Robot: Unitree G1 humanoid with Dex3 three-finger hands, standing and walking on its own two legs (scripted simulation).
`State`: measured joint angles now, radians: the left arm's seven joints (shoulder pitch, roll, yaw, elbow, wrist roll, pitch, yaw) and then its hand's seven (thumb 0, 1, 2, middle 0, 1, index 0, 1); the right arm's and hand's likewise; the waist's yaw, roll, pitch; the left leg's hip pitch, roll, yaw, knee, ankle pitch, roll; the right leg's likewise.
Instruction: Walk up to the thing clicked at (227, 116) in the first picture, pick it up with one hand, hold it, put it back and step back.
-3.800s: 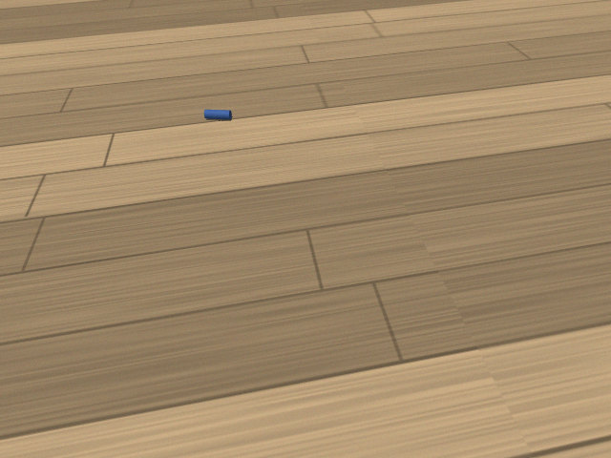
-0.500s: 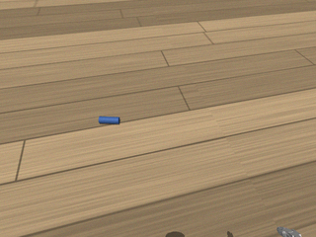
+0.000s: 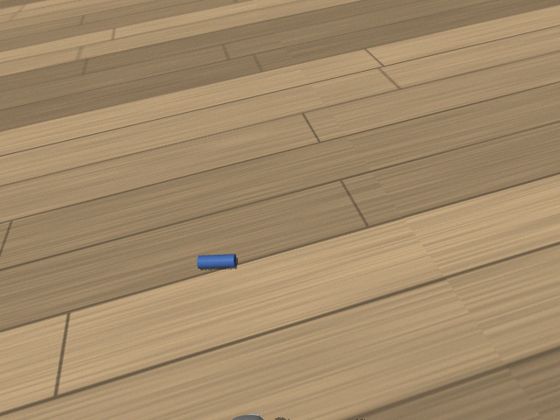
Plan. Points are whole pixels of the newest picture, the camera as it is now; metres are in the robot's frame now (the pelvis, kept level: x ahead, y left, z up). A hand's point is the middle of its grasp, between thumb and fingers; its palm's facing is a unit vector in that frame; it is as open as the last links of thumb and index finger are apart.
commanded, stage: walk up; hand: left
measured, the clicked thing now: (217, 261) +0.87 +0.37 -0.74
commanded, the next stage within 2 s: none
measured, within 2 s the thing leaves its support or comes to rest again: neither
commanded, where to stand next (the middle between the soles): +0.41 +0.15 m, yaw -3 degrees
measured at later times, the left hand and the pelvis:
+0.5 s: hand (94, 370) +0.26 +0.37 -0.14, palm faces -0.10 -0.91 -0.40, open 7.4 cm; pelvis +0.17 +0.10 +0.00, yaw -2 degrees
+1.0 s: hand (66, 329) +0.35 +0.48 -0.16, palm faces -0.06 -0.90 -0.43, open 7.4 cm; pelvis +0.31 +0.19 -0.02, yaw -3 degrees
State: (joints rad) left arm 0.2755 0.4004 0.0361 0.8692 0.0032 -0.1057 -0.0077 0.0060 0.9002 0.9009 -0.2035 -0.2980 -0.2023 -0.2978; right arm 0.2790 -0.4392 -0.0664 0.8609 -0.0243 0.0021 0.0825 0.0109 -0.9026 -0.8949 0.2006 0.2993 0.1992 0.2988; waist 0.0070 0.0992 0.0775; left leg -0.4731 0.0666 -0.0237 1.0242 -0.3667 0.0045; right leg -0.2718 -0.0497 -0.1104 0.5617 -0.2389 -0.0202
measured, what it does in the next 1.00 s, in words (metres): walks ahead: left foot, then right foot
